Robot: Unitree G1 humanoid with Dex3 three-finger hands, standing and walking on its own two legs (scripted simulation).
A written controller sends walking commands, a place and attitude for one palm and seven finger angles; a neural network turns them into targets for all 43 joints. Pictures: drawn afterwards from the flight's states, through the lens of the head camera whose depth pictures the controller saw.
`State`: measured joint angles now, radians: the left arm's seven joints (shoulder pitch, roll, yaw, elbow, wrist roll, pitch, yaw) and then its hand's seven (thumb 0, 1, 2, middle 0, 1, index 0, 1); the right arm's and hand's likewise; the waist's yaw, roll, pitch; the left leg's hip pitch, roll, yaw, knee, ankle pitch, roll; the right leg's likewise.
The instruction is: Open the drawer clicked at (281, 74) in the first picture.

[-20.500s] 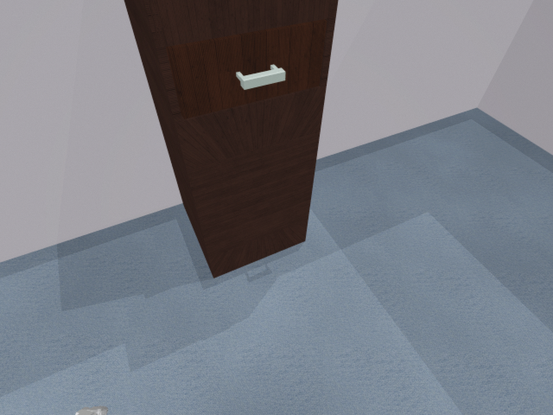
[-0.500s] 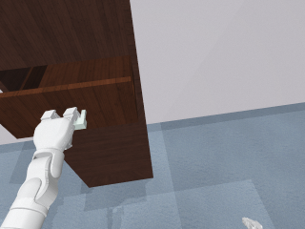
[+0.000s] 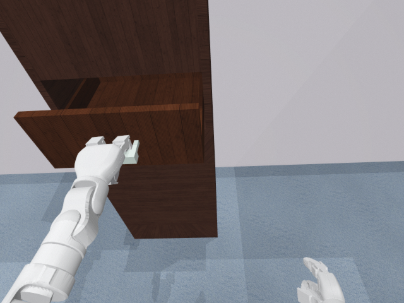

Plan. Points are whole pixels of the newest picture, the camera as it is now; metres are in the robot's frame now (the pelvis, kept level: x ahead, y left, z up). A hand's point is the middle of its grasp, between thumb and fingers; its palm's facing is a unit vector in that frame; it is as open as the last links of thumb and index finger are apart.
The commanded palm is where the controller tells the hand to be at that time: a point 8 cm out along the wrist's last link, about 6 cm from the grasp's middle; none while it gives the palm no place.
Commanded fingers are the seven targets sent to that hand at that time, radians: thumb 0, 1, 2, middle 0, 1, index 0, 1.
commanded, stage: pull the drawer open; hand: left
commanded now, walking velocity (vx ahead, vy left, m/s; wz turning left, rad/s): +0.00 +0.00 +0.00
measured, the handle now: (114, 151) +0.40 +0.24 +0.09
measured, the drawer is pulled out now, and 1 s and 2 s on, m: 0.14 0.23 0.30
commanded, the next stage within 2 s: open the thumb to release the handle in 1.52 s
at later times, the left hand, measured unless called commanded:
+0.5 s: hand (102, 211) +0.26 +0.22 +0.07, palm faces +0.06 -0.12 -0.99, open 6.0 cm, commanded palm +0.24 +0.23 +0.12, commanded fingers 0.00 0.90 0.90 -0.40 -1.35 -0.40 -1.35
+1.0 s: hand (99, 216) +0.25 +0.22 +0.07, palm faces +0.01 -0.12 -0.99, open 6.0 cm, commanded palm +0.19 +0.23 +0.12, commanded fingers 0.00 0.90 0.90 -0.40 -1.35 -0.40 -1.35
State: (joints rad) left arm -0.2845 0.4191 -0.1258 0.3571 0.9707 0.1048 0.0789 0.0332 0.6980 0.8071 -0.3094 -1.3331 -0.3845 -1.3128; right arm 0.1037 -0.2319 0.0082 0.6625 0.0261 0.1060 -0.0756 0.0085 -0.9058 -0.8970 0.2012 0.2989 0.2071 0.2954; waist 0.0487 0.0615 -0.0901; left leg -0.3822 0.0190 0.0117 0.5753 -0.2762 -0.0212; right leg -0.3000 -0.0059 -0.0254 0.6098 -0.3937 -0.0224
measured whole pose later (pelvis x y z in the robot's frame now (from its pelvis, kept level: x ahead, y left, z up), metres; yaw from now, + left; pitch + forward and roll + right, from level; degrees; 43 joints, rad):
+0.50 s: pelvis +0.02 +0.01 +0.00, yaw -3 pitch +5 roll +1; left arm 0.31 0.41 -0.09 -0.23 0.94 0.18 0.19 0.05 0.72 0.80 -0.25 -1.35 -0.36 -1.25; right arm 0.14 -0.26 -0.04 0.63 0.01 0.07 0.01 0.01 -0.91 -0.90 0.20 0.30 0.20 0.29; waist 0.03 0.08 -0.10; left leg -0.35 0.02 0.07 0.58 -0.31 -0.01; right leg -0.29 -0.01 0.03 0.61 -0.41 0.00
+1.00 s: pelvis +0.00 +0.00 +0.01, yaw -2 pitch +2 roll +1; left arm 0.22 0.41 -0.04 -0.12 0.94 0.13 0.11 0.05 0.72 0.76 -0.26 -1.34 -0.36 -1.27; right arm 0.09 -0.24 0.02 0.63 0.00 0.08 -0.02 0.01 -0.91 -0.90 0.20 0.30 0.21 0.30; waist 0.04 0.07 -0.07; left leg -0.29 0.04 0.05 0.51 -0.26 -0.03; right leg -0.23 0.01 0.01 0.56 -0.36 -0.03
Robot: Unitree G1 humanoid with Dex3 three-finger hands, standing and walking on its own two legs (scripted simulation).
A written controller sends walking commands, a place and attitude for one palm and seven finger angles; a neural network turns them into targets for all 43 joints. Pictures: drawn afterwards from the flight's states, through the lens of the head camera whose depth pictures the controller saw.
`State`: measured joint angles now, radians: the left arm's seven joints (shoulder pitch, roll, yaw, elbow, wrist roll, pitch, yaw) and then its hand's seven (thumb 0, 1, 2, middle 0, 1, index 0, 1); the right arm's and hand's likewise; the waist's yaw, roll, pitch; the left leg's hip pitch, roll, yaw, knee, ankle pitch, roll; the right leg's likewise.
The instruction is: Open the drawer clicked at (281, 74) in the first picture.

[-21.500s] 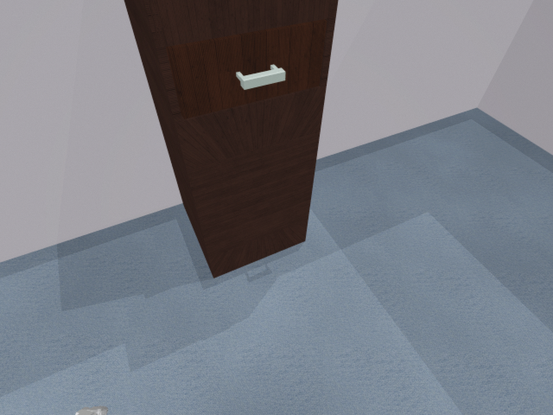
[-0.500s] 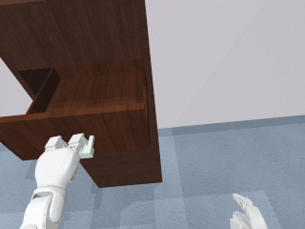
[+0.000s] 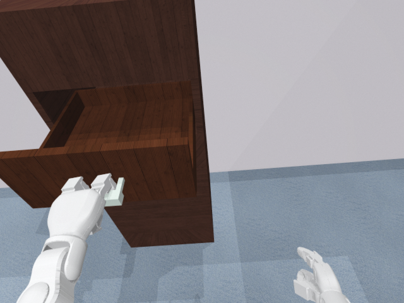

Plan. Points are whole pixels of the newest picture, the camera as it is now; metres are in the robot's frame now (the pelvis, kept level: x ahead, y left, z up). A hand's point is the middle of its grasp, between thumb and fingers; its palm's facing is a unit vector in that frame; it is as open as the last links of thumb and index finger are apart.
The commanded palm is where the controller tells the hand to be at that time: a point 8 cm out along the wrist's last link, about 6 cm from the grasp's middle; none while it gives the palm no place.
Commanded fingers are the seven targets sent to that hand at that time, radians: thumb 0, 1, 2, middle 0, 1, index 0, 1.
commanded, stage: pull the drawer open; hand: left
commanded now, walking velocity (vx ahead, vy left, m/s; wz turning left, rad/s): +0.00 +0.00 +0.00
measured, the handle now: (96, 191) +0.30 +0.25 +0.09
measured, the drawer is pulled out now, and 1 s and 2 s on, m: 0.23 0.30 0.30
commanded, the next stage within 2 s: open the thumb to release the handle in 0.52 s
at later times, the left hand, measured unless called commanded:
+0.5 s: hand (83, 261) +0.17 +0.22 +0.06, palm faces +0.05 -0.13 -0.99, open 6.1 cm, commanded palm +0.12 +0.23 +0.12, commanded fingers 0.00 0.90 0.90 -0.40 -1.35 -0.40 -1.35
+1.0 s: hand (82, 258) +0.18 +0.23 +0.07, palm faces +0.05 -0.11 -0.99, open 9.6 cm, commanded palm +0.15 +0.24 +0.12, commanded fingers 0.00 -0.50 0.30 -0.30 -1.20 -0.30 -1.20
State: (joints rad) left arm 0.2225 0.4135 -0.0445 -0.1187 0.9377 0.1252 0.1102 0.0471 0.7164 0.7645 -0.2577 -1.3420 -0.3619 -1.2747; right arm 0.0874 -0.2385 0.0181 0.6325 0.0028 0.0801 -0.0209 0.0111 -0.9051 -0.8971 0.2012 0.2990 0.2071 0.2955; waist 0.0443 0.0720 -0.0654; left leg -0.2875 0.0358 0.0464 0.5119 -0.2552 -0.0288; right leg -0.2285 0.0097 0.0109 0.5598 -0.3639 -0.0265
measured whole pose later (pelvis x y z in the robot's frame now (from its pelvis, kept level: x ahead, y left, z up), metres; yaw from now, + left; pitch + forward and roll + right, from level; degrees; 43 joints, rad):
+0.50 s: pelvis +0.01 +0.01 -0.01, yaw +0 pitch +4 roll +1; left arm 0.63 0.41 -0.08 -0.45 0.95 0.11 0.24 0.05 0.70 0.79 -0.26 -1.33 -0.36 -1.27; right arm 0.08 -0.22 0.01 0.58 -0.01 0.07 0.05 0.01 -0.91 -0.90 0.20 0.30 0.20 0.29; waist 0.08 0.09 -0.10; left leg -0.37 0.03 0.05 0.64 -0.33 -0.02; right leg -0.30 0.00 0.02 0.66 -0.43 -0.01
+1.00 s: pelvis -0.01 +0.00 +0.00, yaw +1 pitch +0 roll +1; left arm 0.42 0.44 -0.07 -0.27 0.94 0.08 0.18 0.01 0.13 0.57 -0.36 -1.26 -0.37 -1.26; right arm 0.08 -0.24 0.02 0.66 -0.01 0.07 -0.03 0.01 -0.91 -0.90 0.20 0.30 0.20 0.30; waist 0.09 0.09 -0.05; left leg -0.29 0.04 0.02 0.55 -0.25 -0.03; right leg -0.22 0.02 -0.01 0.58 -0.36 -0.03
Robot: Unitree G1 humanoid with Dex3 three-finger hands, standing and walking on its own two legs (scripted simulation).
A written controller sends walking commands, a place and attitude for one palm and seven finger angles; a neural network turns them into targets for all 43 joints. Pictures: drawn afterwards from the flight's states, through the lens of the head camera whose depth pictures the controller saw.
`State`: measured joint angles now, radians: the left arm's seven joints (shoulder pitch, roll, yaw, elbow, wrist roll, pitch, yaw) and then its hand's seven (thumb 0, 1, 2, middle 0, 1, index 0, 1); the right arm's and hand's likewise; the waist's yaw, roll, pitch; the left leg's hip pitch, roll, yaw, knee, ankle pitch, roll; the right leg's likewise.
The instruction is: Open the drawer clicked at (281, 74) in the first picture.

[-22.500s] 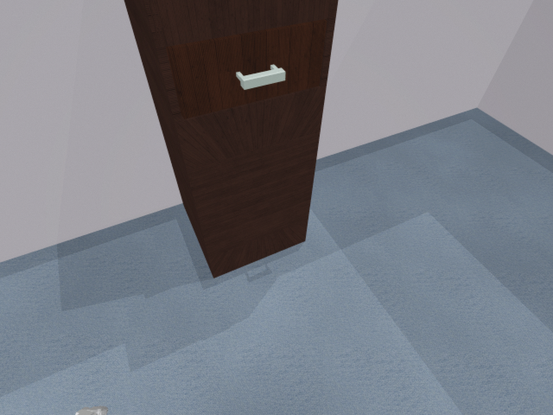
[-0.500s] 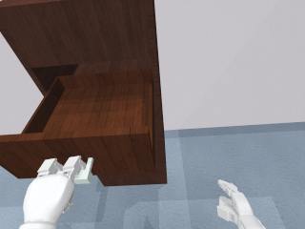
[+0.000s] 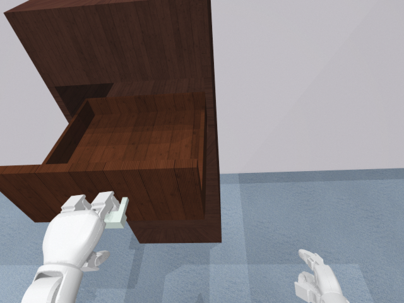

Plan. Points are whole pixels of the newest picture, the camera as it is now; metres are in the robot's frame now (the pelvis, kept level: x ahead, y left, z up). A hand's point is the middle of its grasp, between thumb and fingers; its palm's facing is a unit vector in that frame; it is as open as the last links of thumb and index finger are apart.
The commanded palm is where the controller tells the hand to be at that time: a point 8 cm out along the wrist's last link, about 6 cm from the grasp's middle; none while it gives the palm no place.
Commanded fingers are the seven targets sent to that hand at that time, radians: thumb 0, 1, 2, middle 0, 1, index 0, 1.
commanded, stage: open the thumb to release the handle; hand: left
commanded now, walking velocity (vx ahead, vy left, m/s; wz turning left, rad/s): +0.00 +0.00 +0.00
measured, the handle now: (98, 211) +0.25 +0.24 +0.09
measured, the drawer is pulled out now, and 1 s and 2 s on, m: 0.30 0.30 0.30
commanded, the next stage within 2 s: lift the hand off the handle in 0.12 s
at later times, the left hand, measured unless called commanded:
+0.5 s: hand (96, 240) +0.20 +0.23 +0.07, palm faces +0.08 -0.11 -0.99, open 13.8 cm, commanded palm +0.18 +0.23 +0.12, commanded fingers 0.00 -0.50 0.30 -0.30 -1.20 -0.30 -1.20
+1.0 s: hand (84, 226) +0.20 +0.23 +0.11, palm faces +0.09 -0.12 -0.99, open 13.4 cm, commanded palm +0.18 +0.23 +0.19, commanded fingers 0.00 -0.50 0.30 -0.30 -1.20 -0.30 -1.20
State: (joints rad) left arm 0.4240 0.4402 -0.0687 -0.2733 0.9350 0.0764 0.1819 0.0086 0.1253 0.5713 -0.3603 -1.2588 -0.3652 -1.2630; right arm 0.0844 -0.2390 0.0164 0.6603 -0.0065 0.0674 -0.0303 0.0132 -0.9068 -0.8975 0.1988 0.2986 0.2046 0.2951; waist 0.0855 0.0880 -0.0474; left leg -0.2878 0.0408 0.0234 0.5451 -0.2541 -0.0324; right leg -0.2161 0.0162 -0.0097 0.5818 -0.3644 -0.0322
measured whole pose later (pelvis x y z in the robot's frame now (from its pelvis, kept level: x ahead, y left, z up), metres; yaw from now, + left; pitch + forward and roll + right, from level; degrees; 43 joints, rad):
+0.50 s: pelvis -0.01 +0.01 +0.00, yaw +1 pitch -1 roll +1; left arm 0.29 0.39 -0.15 -0.17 0.98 0.10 0.20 0.00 -0.49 0.30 -0.35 -1.24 -0.33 -1.20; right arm 0.08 -0.23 0.01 0.69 0.00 0.05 -0.04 0.01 -0.91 -0.90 0.20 0.30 0.20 0.30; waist 0.11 0.09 -0.04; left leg -0.28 0.02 0.01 0.52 -0.22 -0.02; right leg -0.20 0.00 -0.02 0.55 -0.34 -0.02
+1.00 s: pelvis -0.02 +0.02 +0.01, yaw +1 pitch -4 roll +0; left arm 0.22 0.45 -0.13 -0.27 0.91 0.13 0.06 0.00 -0.49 0.30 -0.39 -1.23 -0.39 -1.23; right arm 0.06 -0.24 0.03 0.69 0.01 0.04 -0.03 0.01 -0.91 -0.90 0.20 0.30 0.20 0.30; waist 0.12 0.12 0.00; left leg -0.18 0.01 0.01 0.43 -0.18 -0.01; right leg -0.10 -0.01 -0.02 0.46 -0.29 -0.01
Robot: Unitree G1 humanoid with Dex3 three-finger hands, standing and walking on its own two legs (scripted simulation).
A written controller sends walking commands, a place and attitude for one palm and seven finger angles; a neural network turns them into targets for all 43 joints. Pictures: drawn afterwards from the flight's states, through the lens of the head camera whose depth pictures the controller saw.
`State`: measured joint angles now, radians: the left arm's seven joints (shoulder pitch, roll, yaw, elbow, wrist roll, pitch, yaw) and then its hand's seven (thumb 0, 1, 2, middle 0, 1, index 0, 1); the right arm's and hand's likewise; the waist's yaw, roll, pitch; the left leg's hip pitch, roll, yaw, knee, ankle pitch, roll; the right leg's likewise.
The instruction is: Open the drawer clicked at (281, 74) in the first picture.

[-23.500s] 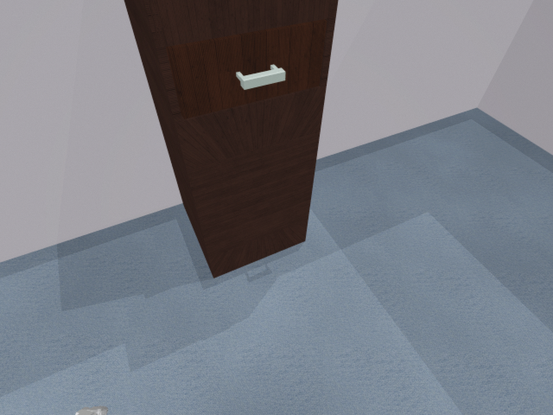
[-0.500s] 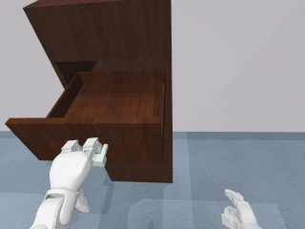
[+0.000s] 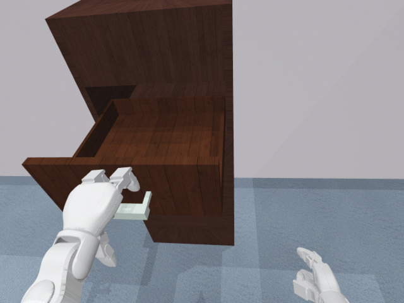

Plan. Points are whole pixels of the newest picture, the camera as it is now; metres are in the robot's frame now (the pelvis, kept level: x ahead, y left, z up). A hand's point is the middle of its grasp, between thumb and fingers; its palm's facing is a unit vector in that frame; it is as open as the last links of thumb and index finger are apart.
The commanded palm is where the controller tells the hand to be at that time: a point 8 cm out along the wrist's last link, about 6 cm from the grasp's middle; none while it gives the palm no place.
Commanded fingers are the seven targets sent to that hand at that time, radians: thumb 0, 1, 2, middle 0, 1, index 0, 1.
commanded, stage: lift the hand off the handle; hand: left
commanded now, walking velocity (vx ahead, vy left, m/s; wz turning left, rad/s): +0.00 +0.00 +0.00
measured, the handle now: (124, 203) +0.27 +0.21 +0.08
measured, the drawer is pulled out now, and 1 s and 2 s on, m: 0.30 0.30 0.30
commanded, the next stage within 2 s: draw the hand back to the body in 0.82 s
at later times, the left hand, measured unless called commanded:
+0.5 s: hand (98, 193) +0.23 +0.22 +0.16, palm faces +0.14 -0.10 -0.98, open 13.4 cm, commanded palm +0.20 +0.21 +0.25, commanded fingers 0.00 -0.50 0.30 -0.30 -1.20 -0.30 -1.20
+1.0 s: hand (98, 165) +0.26 +0.21 +0.20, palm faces +0.18 -0.09 -0.98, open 13.8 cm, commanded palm +0.20 +0.22 +0.28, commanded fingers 0.00 -0.50 0.30 -0.30 -1.20 -0.30 -1.20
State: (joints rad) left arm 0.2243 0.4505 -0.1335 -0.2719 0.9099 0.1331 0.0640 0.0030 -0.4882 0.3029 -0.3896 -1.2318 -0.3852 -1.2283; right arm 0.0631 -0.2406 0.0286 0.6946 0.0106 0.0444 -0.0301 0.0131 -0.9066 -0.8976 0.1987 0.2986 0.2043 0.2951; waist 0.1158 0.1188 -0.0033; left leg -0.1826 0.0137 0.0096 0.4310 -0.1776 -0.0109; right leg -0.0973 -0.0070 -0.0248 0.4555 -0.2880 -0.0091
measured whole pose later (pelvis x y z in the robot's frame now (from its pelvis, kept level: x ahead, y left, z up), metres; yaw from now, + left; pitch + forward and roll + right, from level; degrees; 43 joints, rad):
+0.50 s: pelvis -0.01 +0.00 +0.00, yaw +1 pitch -5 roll +0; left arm 0.07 0.52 -0.11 -0.35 0.82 0.18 -0.08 0.00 -0.49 0.30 -0.48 -1.27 -0.40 -1.23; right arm 0.02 -0.25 0.05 0.69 0.03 0.03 -0.01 0.01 -0.91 -0.90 0.20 0.30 0.20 0.30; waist 0.14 0.15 0.01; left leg -0.15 0.00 -0.01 0.39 -0.14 -0.01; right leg -0.06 -0.02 -0.05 0.42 -0.26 -0.01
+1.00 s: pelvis -0.01 +0.00 +0.00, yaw +0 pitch -4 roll +1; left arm -0.03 0.58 -0.03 -0.42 0.78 0.27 -0.19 0.00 -0.49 0.30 -0.33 -1.20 -0.32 -1.20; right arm 0.03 -0.29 0.06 0.65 0.05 0.09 0.01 0.01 -0.91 -0.90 0.20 0.30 0.20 0.29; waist 0.11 0.14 -0.01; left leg -0.21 0.01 0.01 0.44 -0.17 -0.01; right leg -0.13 -0.01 -0.02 0.48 -0.29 -0.01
